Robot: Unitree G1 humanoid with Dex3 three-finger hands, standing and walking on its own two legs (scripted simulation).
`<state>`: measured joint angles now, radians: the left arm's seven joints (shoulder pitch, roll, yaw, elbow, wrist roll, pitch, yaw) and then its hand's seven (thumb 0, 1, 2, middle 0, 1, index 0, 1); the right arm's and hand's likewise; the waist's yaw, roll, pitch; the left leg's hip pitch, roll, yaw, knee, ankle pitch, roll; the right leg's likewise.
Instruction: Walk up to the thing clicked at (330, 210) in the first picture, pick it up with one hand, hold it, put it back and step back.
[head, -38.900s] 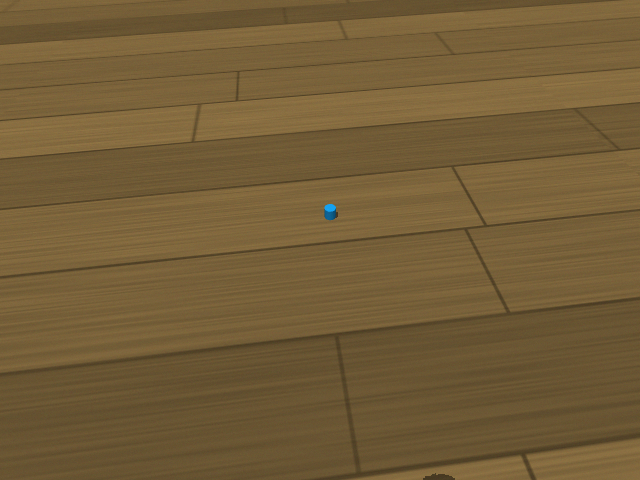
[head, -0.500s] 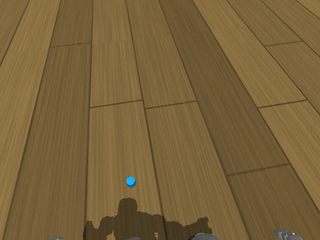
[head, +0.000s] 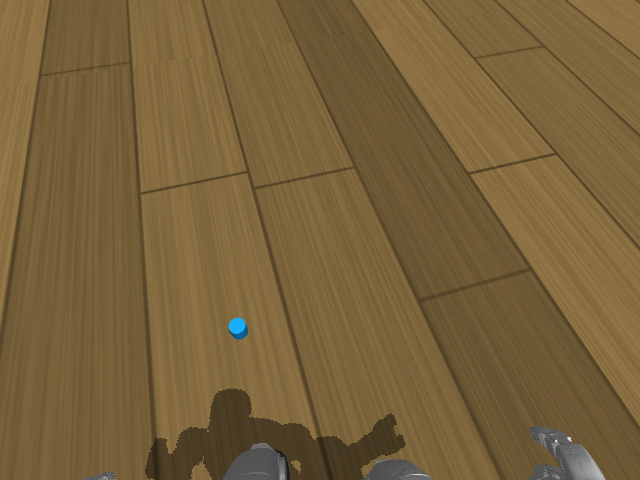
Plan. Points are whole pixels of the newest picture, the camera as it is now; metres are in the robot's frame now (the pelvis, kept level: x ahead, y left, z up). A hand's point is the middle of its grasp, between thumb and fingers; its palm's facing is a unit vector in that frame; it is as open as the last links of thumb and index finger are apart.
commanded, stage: step back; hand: left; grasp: from above
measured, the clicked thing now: (238, 328) +0.57 +0.25 -0.73
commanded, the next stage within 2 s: none
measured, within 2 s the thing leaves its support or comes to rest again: neither
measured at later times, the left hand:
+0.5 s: hand out of the picture -0.02 +0.25 -0.14, palm faces +0.08 -0.93 -0.36, open 7.3 cm
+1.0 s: hand out of the picture -0.25 +0.20 -0.12, palm faces +0.04 -0.90 -0.44, open 7.4 cm
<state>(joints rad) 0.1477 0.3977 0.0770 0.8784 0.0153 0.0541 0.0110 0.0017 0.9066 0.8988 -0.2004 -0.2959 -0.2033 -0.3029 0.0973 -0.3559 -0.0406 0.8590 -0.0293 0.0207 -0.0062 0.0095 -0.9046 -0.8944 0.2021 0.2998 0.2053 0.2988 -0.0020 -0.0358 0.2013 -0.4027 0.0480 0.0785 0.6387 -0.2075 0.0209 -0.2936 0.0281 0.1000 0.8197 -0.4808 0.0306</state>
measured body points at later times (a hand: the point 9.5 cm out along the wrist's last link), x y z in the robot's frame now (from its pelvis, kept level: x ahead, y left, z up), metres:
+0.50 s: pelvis -0.14 -0.02 +0.00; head -0.08 +0.01 +0.45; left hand -0.03 +0.30 -0.12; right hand -0.04 -0.32 -0.11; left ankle -0.14 +0.09 -0.72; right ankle -0.07 -0.14 -0.69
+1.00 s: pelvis -0.30 -0.08 +0.01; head -0.26 -0.11 +0.46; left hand -0.25 +0.24 -0.09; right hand -0.18 -0.39 -0.12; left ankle -0.29 +0.08 -0.64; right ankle -0.28 -0.19 -0.72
